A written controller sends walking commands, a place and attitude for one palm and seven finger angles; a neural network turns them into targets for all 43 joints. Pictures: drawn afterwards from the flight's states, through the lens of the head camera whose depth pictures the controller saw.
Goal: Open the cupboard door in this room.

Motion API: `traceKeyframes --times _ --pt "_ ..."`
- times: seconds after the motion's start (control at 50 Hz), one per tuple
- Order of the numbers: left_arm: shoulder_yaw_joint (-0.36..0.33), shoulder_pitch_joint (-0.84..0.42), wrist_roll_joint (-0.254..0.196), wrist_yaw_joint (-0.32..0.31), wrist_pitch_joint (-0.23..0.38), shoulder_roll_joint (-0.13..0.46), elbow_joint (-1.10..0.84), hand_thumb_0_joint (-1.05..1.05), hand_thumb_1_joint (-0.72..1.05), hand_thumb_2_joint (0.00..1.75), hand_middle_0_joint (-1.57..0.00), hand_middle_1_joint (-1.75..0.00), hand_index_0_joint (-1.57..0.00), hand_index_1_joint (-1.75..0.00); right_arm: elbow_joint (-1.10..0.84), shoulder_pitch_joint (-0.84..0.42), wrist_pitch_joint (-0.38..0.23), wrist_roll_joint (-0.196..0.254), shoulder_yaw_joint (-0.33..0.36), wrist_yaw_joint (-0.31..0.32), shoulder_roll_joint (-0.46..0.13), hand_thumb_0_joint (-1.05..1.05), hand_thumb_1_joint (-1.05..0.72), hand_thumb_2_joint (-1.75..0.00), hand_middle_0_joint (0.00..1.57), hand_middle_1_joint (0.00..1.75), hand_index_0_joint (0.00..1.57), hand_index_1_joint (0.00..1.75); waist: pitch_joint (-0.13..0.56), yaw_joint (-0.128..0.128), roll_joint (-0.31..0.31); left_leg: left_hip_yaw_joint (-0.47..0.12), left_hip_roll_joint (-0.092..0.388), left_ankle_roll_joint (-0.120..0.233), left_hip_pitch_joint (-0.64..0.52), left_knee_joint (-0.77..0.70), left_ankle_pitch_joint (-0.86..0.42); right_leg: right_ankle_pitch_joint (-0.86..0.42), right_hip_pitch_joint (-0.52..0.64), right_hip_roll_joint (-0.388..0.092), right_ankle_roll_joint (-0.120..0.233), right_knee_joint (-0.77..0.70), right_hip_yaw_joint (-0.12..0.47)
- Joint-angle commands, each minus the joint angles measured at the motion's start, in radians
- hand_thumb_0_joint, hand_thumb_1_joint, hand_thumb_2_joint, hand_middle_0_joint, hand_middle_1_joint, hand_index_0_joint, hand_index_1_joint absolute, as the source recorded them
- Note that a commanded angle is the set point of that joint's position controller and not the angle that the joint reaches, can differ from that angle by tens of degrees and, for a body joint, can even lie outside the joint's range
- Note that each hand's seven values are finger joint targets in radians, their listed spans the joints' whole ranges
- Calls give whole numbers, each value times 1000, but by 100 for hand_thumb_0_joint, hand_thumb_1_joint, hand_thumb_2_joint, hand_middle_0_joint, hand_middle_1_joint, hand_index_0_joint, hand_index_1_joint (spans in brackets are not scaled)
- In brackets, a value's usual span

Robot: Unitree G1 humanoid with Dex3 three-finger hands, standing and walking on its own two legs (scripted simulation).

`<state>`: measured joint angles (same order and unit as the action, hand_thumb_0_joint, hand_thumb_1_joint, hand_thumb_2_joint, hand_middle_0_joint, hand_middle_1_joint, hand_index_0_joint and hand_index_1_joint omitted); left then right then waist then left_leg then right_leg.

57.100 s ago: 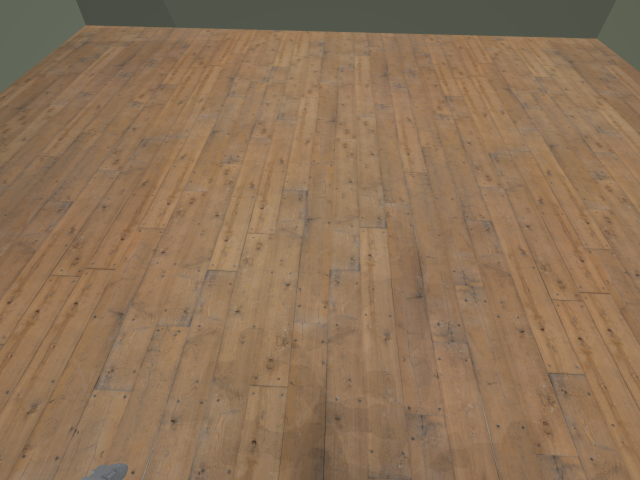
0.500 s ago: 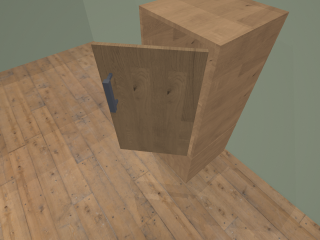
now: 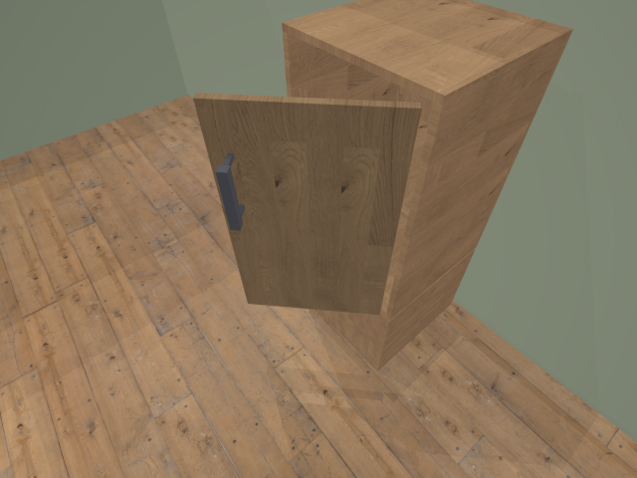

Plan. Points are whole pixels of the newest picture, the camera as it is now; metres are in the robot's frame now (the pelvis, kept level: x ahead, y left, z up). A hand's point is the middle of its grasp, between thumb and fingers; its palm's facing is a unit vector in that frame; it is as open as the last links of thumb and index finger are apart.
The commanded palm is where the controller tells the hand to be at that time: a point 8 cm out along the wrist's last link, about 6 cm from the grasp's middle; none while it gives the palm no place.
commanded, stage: come to a stop and stand still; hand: left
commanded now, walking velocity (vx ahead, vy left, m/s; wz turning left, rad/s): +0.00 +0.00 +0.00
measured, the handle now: (233, 192) +0.58 +0.20 +0.01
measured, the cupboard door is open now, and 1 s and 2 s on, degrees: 44 44 44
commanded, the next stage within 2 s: look again from close up in 0.04 s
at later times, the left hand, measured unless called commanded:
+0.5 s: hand out of the picture +0.01 +0.16 -0.17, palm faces +0.01 -0.98 -0.19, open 7.4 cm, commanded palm none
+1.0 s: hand (203, 408) +0.20 +0.16 -0.01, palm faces +0.11 -0.99 -0.03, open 7.8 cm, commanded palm +0.13 +0.22 -0.05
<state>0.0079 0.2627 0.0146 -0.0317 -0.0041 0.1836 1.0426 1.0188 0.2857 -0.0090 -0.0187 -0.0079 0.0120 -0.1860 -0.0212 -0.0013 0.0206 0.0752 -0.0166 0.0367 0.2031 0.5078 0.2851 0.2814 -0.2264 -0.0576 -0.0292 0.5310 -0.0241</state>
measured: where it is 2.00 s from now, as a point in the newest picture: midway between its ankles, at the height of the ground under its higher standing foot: outside the picture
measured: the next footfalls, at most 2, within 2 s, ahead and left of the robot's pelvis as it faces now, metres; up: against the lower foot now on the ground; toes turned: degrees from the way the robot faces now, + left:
none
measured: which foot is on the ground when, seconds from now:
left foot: down 0.00-1.00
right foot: down 0.00-1.00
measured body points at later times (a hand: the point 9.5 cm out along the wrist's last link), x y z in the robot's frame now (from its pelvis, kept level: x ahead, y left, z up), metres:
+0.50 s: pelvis +0.01 -0.02 +0.01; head +0.02 -0.02 +0.46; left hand +0.02 +0.21 -0.15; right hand +0.03 -0.24 -0.15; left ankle +0.00 +0.09 -0.74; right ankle +0.00 -0.14 -0.74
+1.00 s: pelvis -0.01 -0.03 -0.03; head +0.01 -0.03 +0.42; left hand +0.19 +0.21 +0.00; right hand +0.16 -0.29 -0.11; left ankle +0.00 +0.09 -0.73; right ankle +0.00 -0.14 -0.73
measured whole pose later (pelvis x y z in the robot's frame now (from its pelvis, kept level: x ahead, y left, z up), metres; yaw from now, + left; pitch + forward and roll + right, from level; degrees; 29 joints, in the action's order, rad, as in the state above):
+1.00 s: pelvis -0.01 -0.03 -0.03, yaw +1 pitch +7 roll +1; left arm -0.15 0.33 -0.23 0.18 0.45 0.18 0.24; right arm 0.69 0.22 -0.30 0.01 0.05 0.02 -0.25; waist 0.10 0.02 -0.01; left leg 0.04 0.02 -0.01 0.54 0.79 0.38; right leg 0.40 -0.55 -0.04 0.02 0.82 -0.06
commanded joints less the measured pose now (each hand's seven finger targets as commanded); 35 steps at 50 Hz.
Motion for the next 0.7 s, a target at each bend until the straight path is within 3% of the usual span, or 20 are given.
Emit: traceKeyframes --times 0.0,0.16,0.34,0.48,0.68 --pt "-20 35 2 -3 20 106 -39 0 90 90 -20 -30 -20 -30 -36 13 -21 2 23 5 -108 0 -90 -90 20 30 20 30 -51 0 -21 -138 119 9 71 -183 -17 -45 -6 -40 55 -101 54" --pt "-17 46 -1 -2 30 114 -4 0 90 90 -20 -30 -20 -30 13 4 -29 6 16 9 -107 0 -90 -90 20 30 20 30 -9 0 -33 -107 118 3 -7 -153 -158 -147 15 -56 54 -117 64" --pt "-16 51 -2 -3 32 108 25 0 90 90 -20 -30 -20 -30 53 -7 -29 7 16 12 -92 0 -90 -90 20 30 20 30 -14 -3 -8 -99 119 -3 -20 -155 -170 -165 24 -58 56 -134 67" --pt "-16 54 1 -3 32 96 33 0 90 90 -20 -30 -20 -30 71 -4 -26 7 16 14 -74 0 -90 -90 20 30 20 30 -45 -7 -27 -94 119 -7 -12 -160 -153 -157 17 -57 58 -153 67" --pt "-21 51 -1 -3 36 96 37 0 90 90 -20 -30 -20 -30 87 8 -28 7 16 18 -67 0 -90 -90 20 30 20 30 -21 -7 -35 -90 124 -11 -25 -152 -198 -224 47 -58 64 -146 65"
